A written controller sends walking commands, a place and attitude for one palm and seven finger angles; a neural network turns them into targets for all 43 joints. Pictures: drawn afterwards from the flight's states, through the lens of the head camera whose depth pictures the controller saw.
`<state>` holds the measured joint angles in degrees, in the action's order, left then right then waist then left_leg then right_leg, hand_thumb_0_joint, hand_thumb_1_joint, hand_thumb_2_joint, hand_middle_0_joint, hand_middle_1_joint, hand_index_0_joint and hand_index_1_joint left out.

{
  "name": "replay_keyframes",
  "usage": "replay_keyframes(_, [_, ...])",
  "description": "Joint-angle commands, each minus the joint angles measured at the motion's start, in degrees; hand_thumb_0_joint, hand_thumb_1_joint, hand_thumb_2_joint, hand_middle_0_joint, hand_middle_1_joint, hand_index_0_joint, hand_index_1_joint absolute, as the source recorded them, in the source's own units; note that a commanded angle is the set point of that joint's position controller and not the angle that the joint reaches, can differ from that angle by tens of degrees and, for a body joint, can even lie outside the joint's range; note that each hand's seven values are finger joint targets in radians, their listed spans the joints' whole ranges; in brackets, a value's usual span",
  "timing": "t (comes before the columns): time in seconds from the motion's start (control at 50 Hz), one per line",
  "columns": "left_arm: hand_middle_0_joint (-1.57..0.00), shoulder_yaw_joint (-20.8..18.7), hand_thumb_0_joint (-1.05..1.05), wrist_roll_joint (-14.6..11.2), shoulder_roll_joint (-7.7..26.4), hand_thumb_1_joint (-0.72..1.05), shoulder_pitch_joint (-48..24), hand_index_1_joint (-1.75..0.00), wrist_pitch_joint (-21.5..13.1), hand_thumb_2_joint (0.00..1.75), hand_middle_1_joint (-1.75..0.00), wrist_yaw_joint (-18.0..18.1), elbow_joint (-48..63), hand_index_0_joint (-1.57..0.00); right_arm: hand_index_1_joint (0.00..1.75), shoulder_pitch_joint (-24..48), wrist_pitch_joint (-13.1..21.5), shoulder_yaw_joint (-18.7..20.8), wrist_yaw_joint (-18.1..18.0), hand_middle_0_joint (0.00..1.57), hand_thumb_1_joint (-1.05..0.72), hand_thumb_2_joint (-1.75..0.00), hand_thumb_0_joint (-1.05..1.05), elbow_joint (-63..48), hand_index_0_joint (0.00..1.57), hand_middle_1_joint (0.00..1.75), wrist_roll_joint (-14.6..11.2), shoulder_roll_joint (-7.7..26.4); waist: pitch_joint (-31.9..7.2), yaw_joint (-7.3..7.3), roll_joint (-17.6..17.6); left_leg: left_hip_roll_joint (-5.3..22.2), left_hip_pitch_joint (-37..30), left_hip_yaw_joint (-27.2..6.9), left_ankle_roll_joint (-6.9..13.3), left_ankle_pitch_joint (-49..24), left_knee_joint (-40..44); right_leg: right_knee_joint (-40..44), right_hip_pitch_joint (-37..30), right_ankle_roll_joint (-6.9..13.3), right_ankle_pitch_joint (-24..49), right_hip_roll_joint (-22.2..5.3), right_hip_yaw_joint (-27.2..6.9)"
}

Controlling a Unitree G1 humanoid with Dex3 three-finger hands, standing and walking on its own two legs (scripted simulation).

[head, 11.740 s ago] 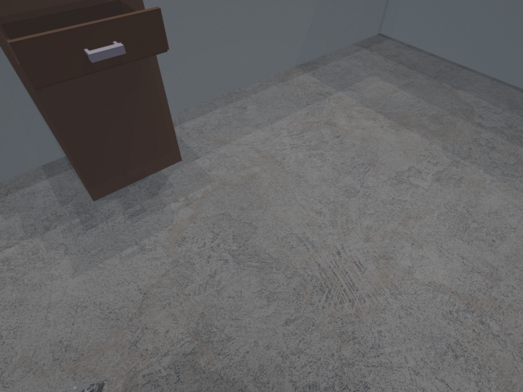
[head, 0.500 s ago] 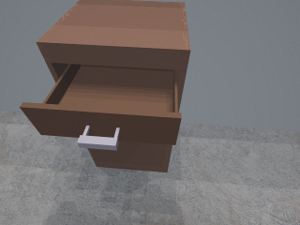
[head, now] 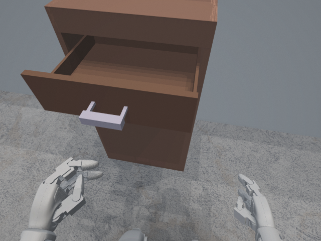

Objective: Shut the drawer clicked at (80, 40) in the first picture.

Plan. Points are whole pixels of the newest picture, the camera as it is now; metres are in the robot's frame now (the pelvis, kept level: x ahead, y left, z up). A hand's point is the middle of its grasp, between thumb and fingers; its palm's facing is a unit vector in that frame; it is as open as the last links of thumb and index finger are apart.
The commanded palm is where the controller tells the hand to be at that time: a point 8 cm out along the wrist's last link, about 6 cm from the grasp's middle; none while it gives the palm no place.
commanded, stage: raise the hand and make a fist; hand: left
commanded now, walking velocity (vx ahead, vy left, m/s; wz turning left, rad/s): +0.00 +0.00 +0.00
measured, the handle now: (105, 113) +0.40 +0.19 +0.08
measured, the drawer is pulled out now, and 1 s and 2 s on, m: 0.22 0.22 0.22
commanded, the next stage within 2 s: bring the fist close to the handle in 1.30 s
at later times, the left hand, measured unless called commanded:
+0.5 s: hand (77, 176) +0.21 +0.19 +0.12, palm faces -0.08 -1.00 -0.04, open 3.1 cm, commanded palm +0.18 +0.24 +0.14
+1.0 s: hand (74, 156) +0.22 +0.17 +0.18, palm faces -0.09 -0.99 -0.07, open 3.3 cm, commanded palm +0.19 +0.23 +0.19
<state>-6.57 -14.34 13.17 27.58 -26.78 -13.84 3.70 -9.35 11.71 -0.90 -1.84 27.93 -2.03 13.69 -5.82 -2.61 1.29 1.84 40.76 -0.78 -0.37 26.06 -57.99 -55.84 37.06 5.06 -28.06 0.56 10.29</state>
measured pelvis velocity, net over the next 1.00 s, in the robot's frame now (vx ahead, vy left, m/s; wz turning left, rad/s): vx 0.03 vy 0.05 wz -0.03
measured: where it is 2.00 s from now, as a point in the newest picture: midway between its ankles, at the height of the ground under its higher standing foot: outside the picture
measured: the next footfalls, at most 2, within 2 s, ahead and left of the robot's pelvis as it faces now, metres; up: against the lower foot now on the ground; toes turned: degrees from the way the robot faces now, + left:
none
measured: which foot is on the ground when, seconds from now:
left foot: down 0.00-1.00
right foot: down 0.00-1.00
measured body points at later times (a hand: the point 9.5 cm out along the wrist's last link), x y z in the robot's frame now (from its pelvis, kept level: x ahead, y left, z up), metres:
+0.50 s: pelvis +0.02 +0.04 +0.03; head +0.04 +0.03 +0.48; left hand +0.21 +0.24 +0.12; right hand +0.20 -0.22 -0.03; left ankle +0.03 +0.13 -0.68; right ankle +0.01 -0.06 -0.68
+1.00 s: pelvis +0.03 +0.05 +0.05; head +0.01 +0.03 +0.50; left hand +0.22 +0.23 +0.19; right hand +0.21 -0.15 -0.02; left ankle +0.03 +0.13 -0.68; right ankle +0.01 -0.06 -0.68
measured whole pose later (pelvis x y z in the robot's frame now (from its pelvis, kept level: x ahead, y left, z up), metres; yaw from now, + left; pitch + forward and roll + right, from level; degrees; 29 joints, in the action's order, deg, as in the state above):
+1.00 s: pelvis +0.03 +0.05 +0.05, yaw -2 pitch +0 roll -1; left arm -0.4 -11.3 11.4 27.1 0.4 -8.2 28.3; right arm -13.5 12.0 -5.0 -0.7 31.2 -2.8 12.6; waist -3.6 -2.4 3.4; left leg -1.2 18.4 3.5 3.4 20.3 -38.3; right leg -36.9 16.1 0.6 -20.8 -1.2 5.8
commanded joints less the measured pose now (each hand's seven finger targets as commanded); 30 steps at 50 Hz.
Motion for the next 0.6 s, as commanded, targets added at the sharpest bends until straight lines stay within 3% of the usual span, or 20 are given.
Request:
replay_keyframes(0.0, [-0.82,-2.37,0.00,-1.79,7.91,0.90,-9.32,-0.97,2.09,0.90,-0.97,-6.11,8.75,-0.82,0.30,-0.30,4.25,2.60,-1.80,0.20,-0.90,-0.90,0.00,-5.55,0.20,0.30,-1.09,7.63,-6.98,5.38,-2.85,-1.90,-4.07,-0.25,2.53,-7.23,6.71,19.72,-8.45,-7.05,6.22,-4.00,-18.65])
replay_keyframes(0.04, [-0.86,-7.58,0.00,-2.62,10.36,0.90,-5.17,-1.01,6.33,0.90,-1.01,-5.92,5.59,-0.86,0.30,1.37,4.02,2.74,-2.03,0.20,-0.90,-0.90,0.00,-5.26,0.20,0.30,-1.17,7.29,-8.73,2.72,-6.01,-1.97,-3.99,-0.61,2.35,-9.35,8.18,19.91,-13.50,-8.27,10.32,-4.90,-19.31])
replay_keyframes(0.1, [-0.92,-10.19,0.00,-4.31,8.24,0.90,-0.98,-1.08,8.56,0.90,-1.08,-4.05,9.90,-0.92,0.30,2.31,3.87,2.74,-1.98,0.20,-0.90,-0.90,0.00,-5.57,0.20,0.30,-1.01,5.66,-10.37,0.54,-5.24,-2.12,-6.74,-0.38,1.86,-12.92,11.79,19.16,-18.10,-7.93,18.67,-5.32,-16.49])
replay_keyframes(0.12, [-0.94,-10.19,0.00,-4.50,7.77,0.90,-0.92,-1.10,8.45,0.90,-1.10,-3.15,11.56,-0.94,0.30,2.43,4.10,2.76,-1.93,0.20,-0.90,-0.90,0.00,-5.45,0.20,0.30,-1.03,5.45,-9.09,0.63,-5.10,-2.02,-7.39,-0.27,1.76,-13.43,12.50,19.28,-17.82,-8.01,20.05,-5.24,-16.04])
replay_keyframes(0.14, [-0.96,-11.18,0.00,-4.31,8.83,0.90,-0.48,-1.12,8.09,0.90,-1.12,-2.37,11.51,-0.96,0.30,2.70,4.15,2.72,-1.82,0.20,-0.90,-0.90,0.00,-5.17,0.20,0.30,-0.78,5.56,-8.75,0.50,-8.37,-1.80,-6.98,-0.58,1.81,-13.76,12.59,19.30,-18.62,-8.81,21.17,-5.22,-16.58])
replay_keyframes(0.18, [-1.00,-9.73,0.00,-3.73,7.23,0.90,0.86,-1.17,6.30,0.90,-1.17,-1.72,14.41,-1.00,0.30,1.69,4.98,3.06,-1.43,0.20,-0.90,-0.90,0.00,-4.81,0.20,0.30,-0.70,5.24,-7.98,0.68,-4.94,-1.89,-9.20,-0.14,1.78,-14.86,14.27,18.98,-17.96,-7.91,22.70,-4.62,-14.84])
replay_keyframes(0.22, [-1.04,-8.41,0.00,-3.37,6.34,0.90,2.39,-1.21,5.10,0.90,-1.21,-1.66,15.63,-1.04,0.30,1.37,5.98,3.29,-1.15,0.20,-0.90,-0.90,0.00,-4.50,0.20,0.30,-0.80,5.55,-6.43,1.20,-4.00,-1.79,-11.26,0.15,1.96,-15.57,15.16,19.10,-15.84,-7.29,22.02,-3.83,-13.11])
replay_keyframes(0.24, [-1.06,-8.31,0.00,-3.06,6.73,0.90,2.77,-1.23,4.74,0.90,-1.23,-1.61,16.23,-1.06,0.30,1.73,6.32,3.36,-0.99,0.20,-0.90,-0.90,0.00,-4.54,0.20,0.30,-0.71,5.96,-6.74,1.29,-5.32,-1.75,-11.40,0.10,2.10,-16.05,14.65,19.25,-16.35,-8.17,23.09,-4.07,-14.14])
replay_keyframes(0.28, [-1.10,-6.88,0.00,-2.80,5.99,0.90,3.47,-1.27,4.37,0.90,-1.27,-2.13,18.33,-1.10,0.30,0.61,7.26,3.56,-0.77,0.20,-0.90,-0.90,0.00,-4.45,0.20,0.30,-0.89,6.16,-7.28,1.52,-1.88,-1.86,-13.78,0.45,2.17,-17.07,15.85,18.89,-15.78,-6.76,23.07,-3.27,-11.90])
replay_keyframes(0.34, [-1.16,-3.82,0.00,-2.73,4.51,0.90,1.75,-1.34,4.91,0.90,-1.34,-1.77,20.45,-1.16,0.30,0.52,8.47,3.32,-0.81,0.20,-0.90,-0.90,0.00,-4.16,0.20,0.30,-0.87,6.73,-4.46,2.78,-2.45,-1.48,-15.85,0.01,2.51,-16.48,16.77,19.38,-12.85,-5.73,19.17,-1.95,-9.74])
replay_keyframes(0.36, [-1.18,-3.70,0.00,-2.43,4.71,0.90,0.94,-1.36,5.08,0.90,-1.36,-1.39,21.27,-1.18,0.30,-0.12,8.61,3.47,-0.84,0.20,-0.90,-0.90,0.00,-4.02,0.20,0.30,-1.00,6.82,-4.67,2.79,-1.91,-1.44,-16.68,-0.08,2.53,-15.99,17.52,19.36,-12.40,-5.26,17.46,-1.45,-8.88])
replay_keyframes(0.38, [-1.20,-1.91,0.00,-2.04,3.85,0.90,-0.40,-1.38,5.04,0.90,-1.38,-0.99,24.16,-1.20,0.30,-0.02,9.02,3.24,-0.80,0.20,-0.90,-0.90,0.00,-4.48,0.20,0.30,-0.93,6.92,-5.35,2.80,0.75,-1.34,-18.31,-0.30,2.56,-15.95,18.27,18.85,-12.03,-4.78,16.62,-1.14,-7.74])
replay_keyframes(0.44, [-1.26,-1.14,0.00,0.10,4.51,0.90,-1.18,-1.45,6.44,0.90,-1.45,1.85,26.41,-1.26,0.30,0.06,9.18,2.87,-0.61,0.20,-0.90,-0.90,0.00,-4.41,0.20,0.30,-0.67,6.89,-5.64,2.71,0.86,-0.70,-20.59,-1.35,2.58,-16.89,19.63,18.22,-12.10,-4.38,16.58,-0.70,-6.26])
replay_keyframes(0.46, [-1.28,-0.36,0.00,0.53,3.11,0.90,0.76,-1.47,7.28,0.90,-1.47,2.42,26.79,-1.28,0.30,-0.37,8.99,2.87,-0.35,0.20,-0.90,-0.90,0.00,-4.77,0.20,0.30,-0.67,6.42,-6.28,1.94,1.95,-0.60,-21.47,-1.38,2.37,-18.01,20.37,17.95,-12.71,-4.13,17.24,-0.55,-5.76])
replay_keyframes(0.52, [-1.34,0.76,0.00,1.48,2.72,0.90,1.37,-1.53,10.32,0.90,-1.53,3.56,29.05,-1.34,0.30,0.31,8.18,2.35,0.14,0.20,-0.90,-0.90,0.00,-5.80,0.20,0.30,-0.71,6.09,-6.14,1.46,2.40,0.04,-22.87,-1.98,1.87,-21.76,21.51,17.66,-14.13,-4.04,19.31,-0.50,-4.90])
replay_keyframes(0.54, [-1.36,0.17,0.00,2.21,3.69,0.90,1.28,-1.56,11.58,0.90,-1.56,4.12,28.93,-1.36,0.30,0.91,7.52,2.26,0.26,0.20,-0.90,-0.90,0.00,-5.69,0.20,0.30,-0.66,6.20,-5.17,1.44,0.22,0.27,-22.79,-2.13,2.03,-21.89,21.84,18.15,-14.46,-4.04,19.50,-0.38,-4.95])
replay_keyframes(0.58, [-1.40,3.45,0.00,2.25,0.84,0.90,1.29,-1.60,13.89,0.90,-1.60,3.95,31.16,-1.40,0.30,0.91,6.69,1.72,0.53,0.20,-0.90,-0.90,0.00,-6.80,0.20,0.30,-0.79,5.88,-4.10,1.34,0.96,0.61,-23.62,-2.39,1.61,-22.95,22.90,18.30,-14.63,-4.11,19.49,-0.29,-4.45])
